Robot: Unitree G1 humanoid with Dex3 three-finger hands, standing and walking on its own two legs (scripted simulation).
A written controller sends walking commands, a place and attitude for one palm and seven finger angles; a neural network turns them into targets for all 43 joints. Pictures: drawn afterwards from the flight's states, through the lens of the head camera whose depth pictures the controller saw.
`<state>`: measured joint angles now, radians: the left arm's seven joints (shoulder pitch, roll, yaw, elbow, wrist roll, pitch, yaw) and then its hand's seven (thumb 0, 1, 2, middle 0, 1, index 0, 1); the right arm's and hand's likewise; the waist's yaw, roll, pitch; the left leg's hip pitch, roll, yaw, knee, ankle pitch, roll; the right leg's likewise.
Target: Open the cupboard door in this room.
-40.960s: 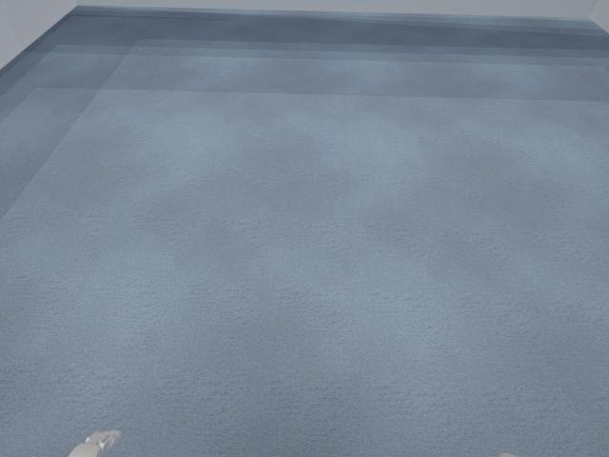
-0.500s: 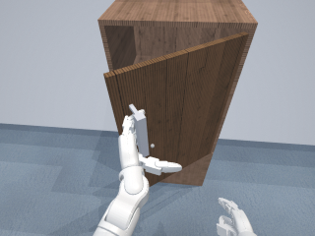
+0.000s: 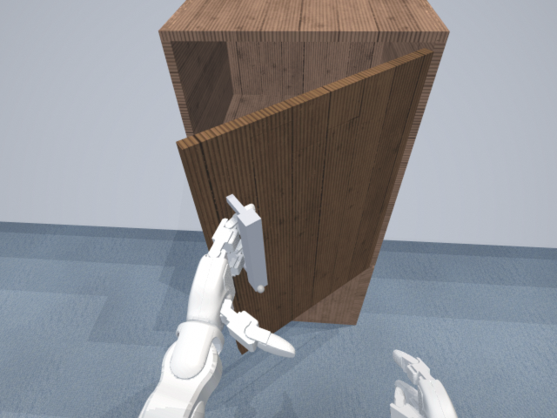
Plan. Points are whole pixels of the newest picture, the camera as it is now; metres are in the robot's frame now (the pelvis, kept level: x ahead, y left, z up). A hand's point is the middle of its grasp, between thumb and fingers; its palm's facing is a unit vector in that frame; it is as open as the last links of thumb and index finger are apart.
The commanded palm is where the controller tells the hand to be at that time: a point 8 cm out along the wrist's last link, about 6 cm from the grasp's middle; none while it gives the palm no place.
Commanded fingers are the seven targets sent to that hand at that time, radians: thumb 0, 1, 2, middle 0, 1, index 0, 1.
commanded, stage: slide the hand sideways off the handle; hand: left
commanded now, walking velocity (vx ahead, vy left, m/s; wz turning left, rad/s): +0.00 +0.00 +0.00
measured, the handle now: (246, 244) +0.33 +0.08 +0.09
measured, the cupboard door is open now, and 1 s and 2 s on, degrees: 39 39 39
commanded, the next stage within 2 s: draw the hand back to the body in 0.74 s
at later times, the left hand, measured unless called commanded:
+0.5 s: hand (203, 323) +0.21 +0.11 +0.09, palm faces +0.00 -1.00 -0.05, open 16.3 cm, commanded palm +0.18 +0.16 +0.10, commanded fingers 0.00 -0.50 0.30 -0.15 -0.30 -0.15 -0.30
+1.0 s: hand (166, 330) +0.20 +0.15 +0.10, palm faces -0.02 -1.00 -0.05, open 16.3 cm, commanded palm +0.17 +0.21 +0.11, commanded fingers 0.00 -0.50 0.30 -0.15 -0.30 -0.15 -0.30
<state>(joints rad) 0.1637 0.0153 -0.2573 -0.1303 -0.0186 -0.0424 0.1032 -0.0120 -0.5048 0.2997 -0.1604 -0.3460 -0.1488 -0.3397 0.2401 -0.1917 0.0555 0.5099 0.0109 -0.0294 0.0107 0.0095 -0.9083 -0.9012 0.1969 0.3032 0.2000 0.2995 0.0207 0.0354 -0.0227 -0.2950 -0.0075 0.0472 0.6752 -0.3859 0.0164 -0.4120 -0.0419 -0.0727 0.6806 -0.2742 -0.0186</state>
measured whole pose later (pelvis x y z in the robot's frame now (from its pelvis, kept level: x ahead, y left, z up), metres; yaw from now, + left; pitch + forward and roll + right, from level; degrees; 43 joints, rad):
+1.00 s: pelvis +0.01 +0.01 -0.01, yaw +1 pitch +3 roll -1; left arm 0.51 0.19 0.01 -0.39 -0.19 -0.13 -0.15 -0.01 -0.50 0.30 -0.15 -0.30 -0.15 -0.31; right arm 0.27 -0.23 0.05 0.49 0.03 -0.23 -0.05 0.01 -0.91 -0.90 0.20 0.30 0.20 0.30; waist 0.04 0.05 -0.05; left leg -0.40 0.00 0.02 0.81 -0.46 0.02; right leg -0.49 -0.04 -0.10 0.77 -0.33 -0.01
